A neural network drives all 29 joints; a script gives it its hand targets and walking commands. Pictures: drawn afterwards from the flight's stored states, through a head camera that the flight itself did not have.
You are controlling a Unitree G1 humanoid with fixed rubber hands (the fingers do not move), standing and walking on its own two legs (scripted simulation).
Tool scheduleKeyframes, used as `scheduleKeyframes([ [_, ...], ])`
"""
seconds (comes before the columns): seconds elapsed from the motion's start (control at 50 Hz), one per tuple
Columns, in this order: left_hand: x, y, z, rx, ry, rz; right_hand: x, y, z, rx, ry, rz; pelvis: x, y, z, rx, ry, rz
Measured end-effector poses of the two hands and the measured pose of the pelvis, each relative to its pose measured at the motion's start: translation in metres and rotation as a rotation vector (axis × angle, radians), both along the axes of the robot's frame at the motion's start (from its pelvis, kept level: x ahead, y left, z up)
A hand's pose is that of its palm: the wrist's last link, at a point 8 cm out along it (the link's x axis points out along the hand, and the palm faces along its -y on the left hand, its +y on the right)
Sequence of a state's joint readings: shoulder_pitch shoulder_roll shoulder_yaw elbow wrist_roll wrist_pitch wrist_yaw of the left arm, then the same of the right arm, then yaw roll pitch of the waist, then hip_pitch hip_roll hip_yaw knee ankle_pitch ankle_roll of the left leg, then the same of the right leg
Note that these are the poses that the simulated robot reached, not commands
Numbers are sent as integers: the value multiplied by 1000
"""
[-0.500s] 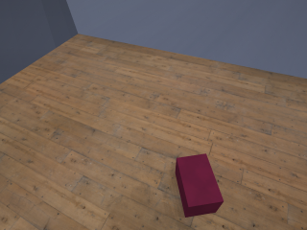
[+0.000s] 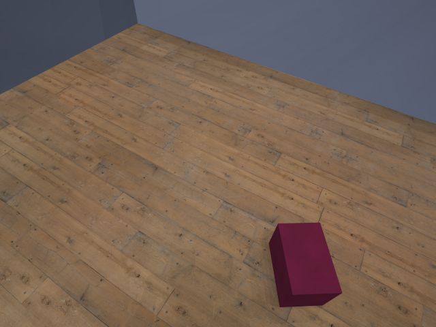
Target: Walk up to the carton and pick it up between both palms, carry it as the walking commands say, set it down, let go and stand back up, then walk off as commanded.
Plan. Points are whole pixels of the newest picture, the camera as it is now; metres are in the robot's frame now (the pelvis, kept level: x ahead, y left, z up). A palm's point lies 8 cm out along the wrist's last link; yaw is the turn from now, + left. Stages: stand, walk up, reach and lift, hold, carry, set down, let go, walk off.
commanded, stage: walk off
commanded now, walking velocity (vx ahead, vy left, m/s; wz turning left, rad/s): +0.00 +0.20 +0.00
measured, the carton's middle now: (300, 264) +0.48 -0.35 -0.66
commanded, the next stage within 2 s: stand in 0.96 s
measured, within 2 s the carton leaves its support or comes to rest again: neither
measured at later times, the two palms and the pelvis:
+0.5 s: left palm out of the picture +0.03 +0.34 -0.11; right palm out of the picture +0.00 -0.13 -0.15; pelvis -0.01 +0.10 +0.01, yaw -2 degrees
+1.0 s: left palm out of the picture +0.00 +0.51 -0.13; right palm out of the picture +0.04 -0.02 -0.12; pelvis -0.02 +0.23 +0.01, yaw -1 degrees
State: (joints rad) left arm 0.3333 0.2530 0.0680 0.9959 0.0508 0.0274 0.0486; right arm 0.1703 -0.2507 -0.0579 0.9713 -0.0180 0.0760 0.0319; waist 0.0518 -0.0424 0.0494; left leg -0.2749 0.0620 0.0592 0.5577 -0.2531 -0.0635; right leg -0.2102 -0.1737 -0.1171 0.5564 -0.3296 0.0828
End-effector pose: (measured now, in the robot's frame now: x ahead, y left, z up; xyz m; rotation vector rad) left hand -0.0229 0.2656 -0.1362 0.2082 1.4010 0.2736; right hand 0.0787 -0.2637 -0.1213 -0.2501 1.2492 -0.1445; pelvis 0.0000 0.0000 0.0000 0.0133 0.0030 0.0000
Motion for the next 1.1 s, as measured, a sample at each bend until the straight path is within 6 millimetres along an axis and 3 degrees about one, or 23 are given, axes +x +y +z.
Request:
scheduleKeyframes([
  [0.06,9,28,-11,-8,1,-4,-2,23,7,-30,-23,-2,-3,22,-2,-2,-6,-1],
  [0.16,44,56,3,-6,-59,-41,-25,55,14,-32,-8,-39,-5,50,9,-25,7,-5],
  [0.24,68,76,11,18,-112,-75,-45,77,7,-14,24,-60,-6,66,9,-12,11,-13],
  [0.34,82,83,17,41,-131,-104,-64,103,-15,39,51,-78,-8,84,4,6,9,-18],
  [0.44,70,76,19,43,-135,-103,-82,123,-38,95,104,-101,-8,95,-2,8,-6,-32],
  [0.56,31,86,29,31,-63,-83,-76,129,-20,97,96,-97,-10,108,14,43,-18,-36],
  [0.66,14,114,34,38,-37,-58,-69,131,-11,54,86,-93,-15,130,17,59,-12,-18],
  [0.8,-1,174,15,22,-27,-8,-35,177,-4,34,40,-20,-19,175,8,28,-3,4],
  [0.86,-1,207,-4,7,-26,-8,-26,198,-6,-8,5,-7,-19,202,-5,0,-1,4],
  [0.92,4,229,-6,6,-13,-7,-32,222,2,-13,4,-4,-23,216,-1,-1,-6,-9],
  [1.04,37,250,11,21,-80,-59,-45,253,4,4,-16,-41,-26,239,8,-5,12,-17],
  [1.1,51,250,15,21,-123,-84,-52,267,-5,26,-21,-55,-29,245,6,9,16,-22],
])
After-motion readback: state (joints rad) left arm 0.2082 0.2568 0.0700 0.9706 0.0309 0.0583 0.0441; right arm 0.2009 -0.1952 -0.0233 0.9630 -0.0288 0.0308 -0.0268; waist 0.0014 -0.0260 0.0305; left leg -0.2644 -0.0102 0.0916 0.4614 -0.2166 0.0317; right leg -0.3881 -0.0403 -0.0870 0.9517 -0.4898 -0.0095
